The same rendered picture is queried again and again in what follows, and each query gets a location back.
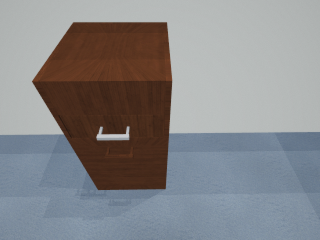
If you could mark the drawer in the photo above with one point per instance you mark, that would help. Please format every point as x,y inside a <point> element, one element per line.
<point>88,126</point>

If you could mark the handle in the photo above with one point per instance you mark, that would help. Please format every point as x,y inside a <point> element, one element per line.
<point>119,157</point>
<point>113,137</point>

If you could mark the cabinet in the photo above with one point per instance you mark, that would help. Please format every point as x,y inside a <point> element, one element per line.
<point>113,68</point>

